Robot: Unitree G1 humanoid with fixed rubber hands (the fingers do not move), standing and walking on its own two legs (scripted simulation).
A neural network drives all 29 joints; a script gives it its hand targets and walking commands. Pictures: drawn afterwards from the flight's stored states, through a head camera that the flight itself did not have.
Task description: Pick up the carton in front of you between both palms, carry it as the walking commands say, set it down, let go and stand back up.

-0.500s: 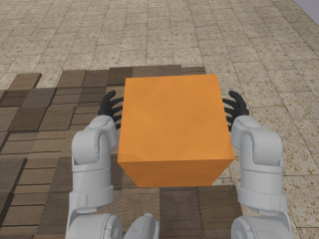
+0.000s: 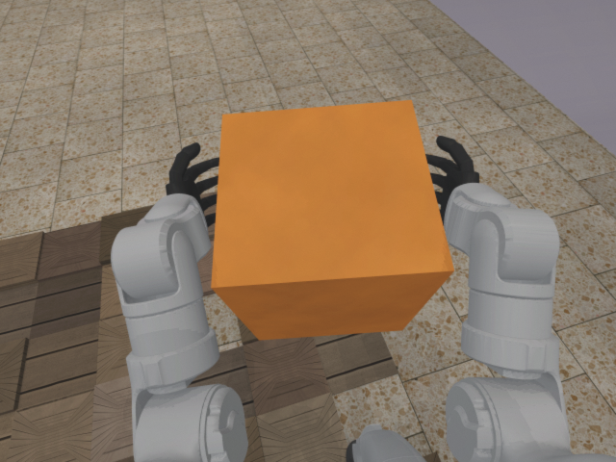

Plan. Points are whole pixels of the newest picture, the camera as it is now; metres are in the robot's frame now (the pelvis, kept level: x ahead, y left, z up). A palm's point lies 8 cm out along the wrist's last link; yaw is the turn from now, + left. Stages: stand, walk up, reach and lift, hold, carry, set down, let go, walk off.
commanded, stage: carry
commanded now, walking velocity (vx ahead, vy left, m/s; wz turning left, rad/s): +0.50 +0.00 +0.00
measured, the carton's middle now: (324, 237) +0.37 -0.03 +0.08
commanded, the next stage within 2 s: none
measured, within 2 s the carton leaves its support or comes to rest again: neither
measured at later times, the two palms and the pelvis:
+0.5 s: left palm (199, 96) +0.68 +0.14 +0.10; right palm (370, 82) +0.68 -0.17 +0.10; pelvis +0.34 -0.04 -0.02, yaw +0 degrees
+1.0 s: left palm (241, 28) +0.99 +0.06 +0.07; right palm (368, 19) +1.00 -0.24 +0.07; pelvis +0.66 -0.10 -0.05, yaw +1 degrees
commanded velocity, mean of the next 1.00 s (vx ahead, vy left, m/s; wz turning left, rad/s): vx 0.50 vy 0.00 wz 0.00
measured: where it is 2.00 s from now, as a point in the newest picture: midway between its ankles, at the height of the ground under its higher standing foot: (310, 201)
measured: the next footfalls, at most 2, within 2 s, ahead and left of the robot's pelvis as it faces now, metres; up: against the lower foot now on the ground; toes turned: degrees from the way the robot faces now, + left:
right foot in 0.06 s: +0.22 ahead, -0.11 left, +0.00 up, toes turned -3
left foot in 0.50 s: +0.49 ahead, +0.04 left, -0.02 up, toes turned +4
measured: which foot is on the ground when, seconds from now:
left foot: down 0.00-0.08, up 0.10-0.48, down 0.50-0.92, up 0.94-1.00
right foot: up 0.00-0.04, down 0.06-0.52, up 0.54-0.92, down 0.94-1.00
